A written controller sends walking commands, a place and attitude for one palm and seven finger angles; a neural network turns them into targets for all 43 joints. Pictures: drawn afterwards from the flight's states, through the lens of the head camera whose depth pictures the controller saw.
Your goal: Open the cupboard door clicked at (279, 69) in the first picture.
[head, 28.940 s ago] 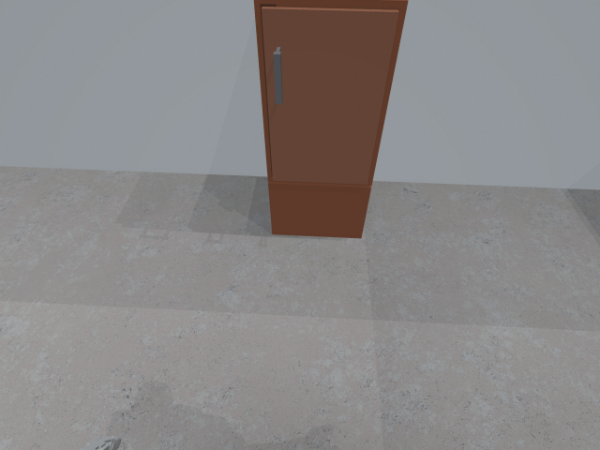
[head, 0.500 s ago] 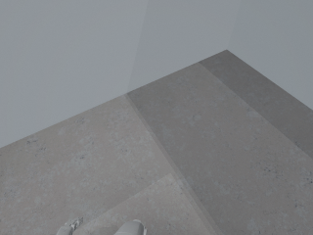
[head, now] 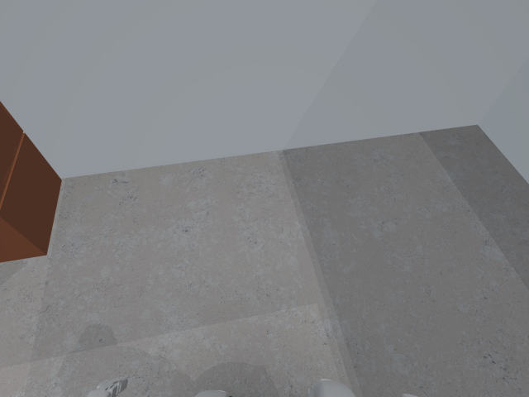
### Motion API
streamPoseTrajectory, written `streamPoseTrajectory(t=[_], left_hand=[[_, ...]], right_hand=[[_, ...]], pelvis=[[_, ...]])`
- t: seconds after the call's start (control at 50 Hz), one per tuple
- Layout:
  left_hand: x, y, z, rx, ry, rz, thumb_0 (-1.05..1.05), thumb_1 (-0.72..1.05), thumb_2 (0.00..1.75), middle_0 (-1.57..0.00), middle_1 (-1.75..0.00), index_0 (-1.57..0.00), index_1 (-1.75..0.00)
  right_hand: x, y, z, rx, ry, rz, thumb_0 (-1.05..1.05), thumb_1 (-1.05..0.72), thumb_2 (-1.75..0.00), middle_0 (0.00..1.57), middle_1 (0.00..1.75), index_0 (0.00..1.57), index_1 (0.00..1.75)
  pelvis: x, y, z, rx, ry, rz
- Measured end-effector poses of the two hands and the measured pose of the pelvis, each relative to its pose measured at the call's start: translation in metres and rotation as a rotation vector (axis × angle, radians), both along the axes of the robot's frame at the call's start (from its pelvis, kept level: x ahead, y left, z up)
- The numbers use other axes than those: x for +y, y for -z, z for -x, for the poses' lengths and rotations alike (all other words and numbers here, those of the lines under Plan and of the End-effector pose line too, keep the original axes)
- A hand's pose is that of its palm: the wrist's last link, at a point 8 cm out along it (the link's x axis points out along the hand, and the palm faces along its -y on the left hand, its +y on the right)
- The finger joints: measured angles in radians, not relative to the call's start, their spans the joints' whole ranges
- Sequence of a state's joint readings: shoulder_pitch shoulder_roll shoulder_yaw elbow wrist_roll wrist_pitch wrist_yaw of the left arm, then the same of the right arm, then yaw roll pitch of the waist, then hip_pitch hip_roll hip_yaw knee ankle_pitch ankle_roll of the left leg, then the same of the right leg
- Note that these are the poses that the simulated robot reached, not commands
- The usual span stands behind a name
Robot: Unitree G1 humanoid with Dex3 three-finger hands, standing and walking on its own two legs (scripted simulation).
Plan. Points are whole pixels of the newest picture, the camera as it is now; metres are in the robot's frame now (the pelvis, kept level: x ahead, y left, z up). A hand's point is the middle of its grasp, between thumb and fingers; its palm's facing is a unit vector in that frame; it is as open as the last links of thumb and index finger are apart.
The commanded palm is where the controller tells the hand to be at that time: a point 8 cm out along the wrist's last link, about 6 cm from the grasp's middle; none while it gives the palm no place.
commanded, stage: turn to face it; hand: left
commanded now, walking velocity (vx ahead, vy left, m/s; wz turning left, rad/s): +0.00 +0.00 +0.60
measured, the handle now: out of the picture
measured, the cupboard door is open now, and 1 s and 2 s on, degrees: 45 45 45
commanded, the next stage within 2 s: take the last steps up to it in 1.58 s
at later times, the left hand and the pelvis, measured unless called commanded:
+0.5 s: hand out of the picture -0.01 +0.18 -0.19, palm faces +0.36 -0.91 -0.21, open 7.4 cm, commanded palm none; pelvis +0.01 -0.02 -0.02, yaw +20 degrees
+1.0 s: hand out of the picture +0.00 +0.15 -0.15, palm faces +0.60 -0.75 -0.27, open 7.4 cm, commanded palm none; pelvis +0.04 -0.06 +0.00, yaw +38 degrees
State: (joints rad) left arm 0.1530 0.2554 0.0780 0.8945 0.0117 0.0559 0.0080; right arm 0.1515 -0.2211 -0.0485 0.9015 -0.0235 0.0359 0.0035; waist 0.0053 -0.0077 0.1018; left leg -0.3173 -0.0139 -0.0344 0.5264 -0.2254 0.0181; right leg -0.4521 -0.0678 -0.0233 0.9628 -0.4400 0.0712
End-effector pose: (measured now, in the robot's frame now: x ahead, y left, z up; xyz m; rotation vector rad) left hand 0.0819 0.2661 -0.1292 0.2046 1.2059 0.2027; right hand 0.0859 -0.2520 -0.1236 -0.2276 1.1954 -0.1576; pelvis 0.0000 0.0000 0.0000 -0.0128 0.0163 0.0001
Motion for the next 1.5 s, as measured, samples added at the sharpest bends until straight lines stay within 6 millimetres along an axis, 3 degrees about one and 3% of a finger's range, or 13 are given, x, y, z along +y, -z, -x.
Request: streamPoseTrajectory(t=[0.12, 0.28, 0.4, 0.54, 0.74, 0.84, 0.94, 1.02, 1.12, 1.2, 1.26, 1.36, 1.5], left_hand=[[-0.017, -0.010, -0.001, -0.075, -0.039, -0.048, 0.01, 0.91, 0.90, -0.20, -0.30, -0.19, -0.30], [-0.050, -0.013, 0.041, -0.025, -0.144, -0.022, 0.01, 0.91, 0.90, -0.20, -0.30, -0.20, -0.30], [-0.059, 0.003, 0.079, 0.022, -0.248, 0.044, 0.01, 0.90, 0.90, -0.20, -0.30, -0.20, -0.30], [-0.036, 0.031, 0.122, 0.093, -0.382, 0.063, 0.01, 0.90, 0.90, -0.20, -0.30, -0.20, -0.30], [-0.020, -0.005, 0.101, -0.036, -0.465, -0.019, 0.01, 0.91, 0.90, -0.20, -0.30, -0.19, -0.30], [-0.034, -0.013, 0.090, -0.103, -0.493, -0.080, 0.01, 0.91, 0.90, -0.20, -0.30, -0.19, -0.30], [-0.063, -0.018, 0.105, -0.082, -0.562, -0.067, 0.01, 0.91, 0.90, -0.20, -0.30, -0.20, -0.30], [-0.086, -0.012, 0.124, -0.046, -0.624, -0.016, 0.01, 0.90, 0.90, -0.20, -0.30, -0.20, -0.30], [-0.106, 0.005, 0.161, -0.003, -0.724, 0.049, 0.01, 0.90, 0.90, -0.20, -0.30, -0.20, -0.30], [-0.111, 0.028, 0.199, 0.044, -0.814, 0.090, 0.01, 0.90, 0.90, -0.20, -0.30, -0.20, -0.30], [-0.109, 0.030, 0.218, 0.094, -0.857, 0.094, 0.01, 0.90, 0.90, -0.20, -0.30, -0.20, -0.30], [-0.100, 0.014, 0.224, 0.068, -0.900, 0.066, 0.01, 0.91, 0.90, -0.20, -0.30, -0.19, -0.30], [-0.097, -0.002, 0.203, 0.010, -0.913, 0.017, 0.01, 0.91, 0.90, -0.20, -0.30, -0.19, -0.30]], right_hand=[[-0.020, 0.020, -0.001, 0.048, -0.030, -0.040, 0.01, -0.90, -0.90, 0.21, 0.30, 0.20, 0.30], [-0.033, 0.015, -0.034, 0.072, -0.115, -0.044, 0.01, -0.91, -0.90, 0.20, 0.30, 0.19, 0.30], [-0.011, 0.004, -0.079, 0.035, -0.239, -0.025, 0.01, -0.91, -0.90, 0.20, 0.30, 0.19, 0.30], [0.030, 0.000, -0.126, -0.082, -0.386, 0.012, 0.01, -0.91, -0.90, 0.20, 0.30, 0.19, 0.30], [0.033, 0.001, -0.125, 0.005, -0.473, -0.004, 0.01, -0.90, -0.90, 0.21, 0.30, 0.20, 0.30], [0.018, 0.022, -0.136, 0.046, -0.495, -0.033, 0.01, -0.90, -0.90, 0.21, 0.30, 0.20, 0.30], [0.015, 0.021, -0.156, 0.074, -0.548, -0.029, 0.01, -0.91, -0.90, 0.21, 0.30, 0.20, 0.30], [0.028, 0.010, -0.173, 0.067, -0.605, -0.026, 0.01, -0.91, -0.90, 0.20, 0.30, 0.19, 0.30], [0.067, 0.003, -0.195, 0.028, -0.717, -0.014, 0.01, -0.91, -0.90, 0.20, 0.30, 0.19, 0.30], [0.105, 0.002, -0.209, -0.054, -0.810, -0.004, 0.01, -0.91, -0.90, 0.20, 0.30, 0.19, 0.30], [0.121, -0.004, -0.209, -0.082, -0.855, 0.001, 0.01, -0.91, -0.90, 0.20, 0.30, 0.19, 0.30], [0.130, -0.009, -0.201, -0.055, -0.896, 0.006, 0.01, -0.91, -0.90, 0.21, 0.30, 0.20, 0.30], [0.120, 0.003, -0.193, 0.025, -0.907, -0.019, 0.01, -0.90, -0.90, 0.21, 0.30, 0.20, 0.30]], pelvis=[[-0.026, 0.008, -0.002, 0.013, -0.080, -0.019], [-0.041, -0.002, -0.007, -0.009, -0.192, -0.043], [-0.036, -0.001, -0.011, -0.008, -0.276, -0.049], [-0.021, 0.015, -0.010, -0.008, -0.360, -0.027], [-0.035, -0.001, -0.020, -0.001, -0.481, 0.004], [-0.055, 0.009, -0.033, 0.008, -0.546, -0.020], [-0.061, 0.003, -0.038, -0.011, -0.627, -0.035], [-0.061, -0.003, -0.042, -0.009, -0.683, -0.052], [-0.055, 0.000, -0.039, -0.009, -0.752, -0.047], [-0.043, 0.014, -0.032, -0.010, -0.803, -0.024], [-0.041, 0.012, -0.028, -0.013, -0.824, -0.017], [-0.040, 0.001, -0.029, -0.010, -0.863, 0.003], [-0.047, -0.003, -0.040, -0.009, -0.909, 0.004]])
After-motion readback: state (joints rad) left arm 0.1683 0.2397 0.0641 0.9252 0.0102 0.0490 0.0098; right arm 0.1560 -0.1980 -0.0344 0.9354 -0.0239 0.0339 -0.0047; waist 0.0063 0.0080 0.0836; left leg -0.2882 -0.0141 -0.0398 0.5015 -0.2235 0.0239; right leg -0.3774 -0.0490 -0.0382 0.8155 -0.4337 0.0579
